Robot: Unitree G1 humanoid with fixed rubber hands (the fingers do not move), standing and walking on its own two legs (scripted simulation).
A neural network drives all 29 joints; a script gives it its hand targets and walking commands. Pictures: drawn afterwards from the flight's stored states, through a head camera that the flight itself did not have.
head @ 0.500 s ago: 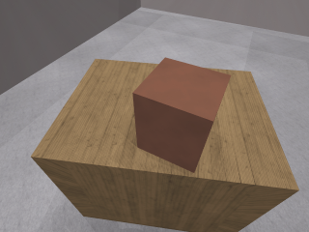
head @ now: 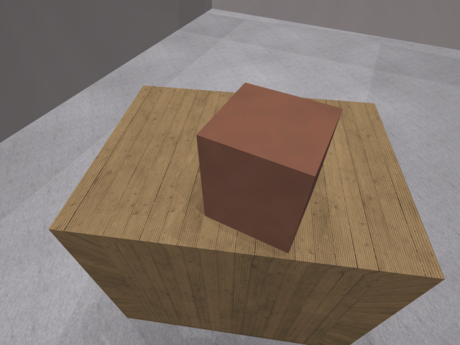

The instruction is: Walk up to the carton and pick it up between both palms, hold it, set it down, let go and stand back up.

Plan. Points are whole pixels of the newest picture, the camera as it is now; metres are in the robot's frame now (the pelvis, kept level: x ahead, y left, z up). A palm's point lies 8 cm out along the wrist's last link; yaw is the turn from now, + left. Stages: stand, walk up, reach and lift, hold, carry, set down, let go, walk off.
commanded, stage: stand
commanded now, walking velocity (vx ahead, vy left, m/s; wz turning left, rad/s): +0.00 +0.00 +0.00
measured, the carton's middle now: (266, 167) +0.48 -0.05 +0.04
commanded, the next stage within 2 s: none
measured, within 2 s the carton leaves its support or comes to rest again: neither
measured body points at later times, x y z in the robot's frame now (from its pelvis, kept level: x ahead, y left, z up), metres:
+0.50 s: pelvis +0.00 -0.01 +0.00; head +0.02 +0.00 +0.45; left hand -0.04 +0.20 -0.16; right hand +0.00 -0.21 -0.16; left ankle +0.01 +0.13 -0.74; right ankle -0.03 -0.09 -0.74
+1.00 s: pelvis +0.00 +0.00 +0.00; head +0.00 +0.01 +0.45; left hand -0.04 +0.20 -0.17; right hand +0.00 -0.21 -0.16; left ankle +0.01 +0.13 -0.74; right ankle -0.03 -0.09 -0.74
